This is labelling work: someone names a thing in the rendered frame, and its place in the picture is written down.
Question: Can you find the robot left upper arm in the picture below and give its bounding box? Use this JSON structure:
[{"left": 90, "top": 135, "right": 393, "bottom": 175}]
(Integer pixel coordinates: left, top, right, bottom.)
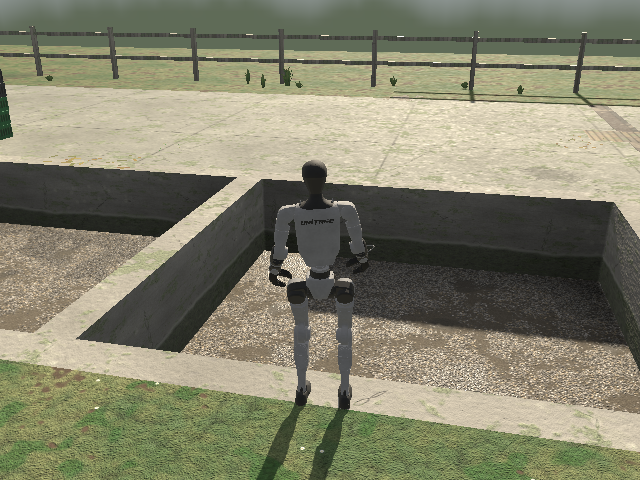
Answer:
[{"left": 273, "top": 204, "right": 296, "bottom": 260}]

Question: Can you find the robot right upper arm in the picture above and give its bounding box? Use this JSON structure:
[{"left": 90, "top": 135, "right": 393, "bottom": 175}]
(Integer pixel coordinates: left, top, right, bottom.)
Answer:
[{"left": 337, "top": 201, "right": 365, "bottom": 254}]

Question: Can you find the robot left shin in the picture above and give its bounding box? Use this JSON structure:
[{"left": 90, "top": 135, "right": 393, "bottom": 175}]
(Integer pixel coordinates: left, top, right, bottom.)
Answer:
[{"left": 294, "top": 325, "right": 309, "bottom": 392}]

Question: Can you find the left robot hand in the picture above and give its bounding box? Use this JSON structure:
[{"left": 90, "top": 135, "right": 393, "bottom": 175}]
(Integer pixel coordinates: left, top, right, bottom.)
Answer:
[{"left": 269, "top": 269, "right": 292, "bottom": 287}]

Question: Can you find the right robot thigh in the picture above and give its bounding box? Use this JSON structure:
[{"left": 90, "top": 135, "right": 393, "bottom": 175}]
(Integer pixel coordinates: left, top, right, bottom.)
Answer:
[{"left": 334, "top": 278, "right": 355, "bottom": 345}]

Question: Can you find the right robot forearm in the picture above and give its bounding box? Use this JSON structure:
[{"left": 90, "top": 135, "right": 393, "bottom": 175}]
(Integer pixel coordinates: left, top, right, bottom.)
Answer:
[{"left": 355, "top": 238, "right": 369, "bottom": 263}]

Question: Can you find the right robot hand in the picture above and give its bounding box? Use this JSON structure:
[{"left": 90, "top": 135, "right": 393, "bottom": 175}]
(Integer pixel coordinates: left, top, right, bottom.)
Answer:
[{"left": 346, "top": 257, "right": 369, "bottom": 274}]

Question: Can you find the left robot forearm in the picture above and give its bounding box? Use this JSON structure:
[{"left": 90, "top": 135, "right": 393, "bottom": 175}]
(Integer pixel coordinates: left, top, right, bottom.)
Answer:
[{"left": 269, "top": 245, "right": 284, "bottom": 275}]

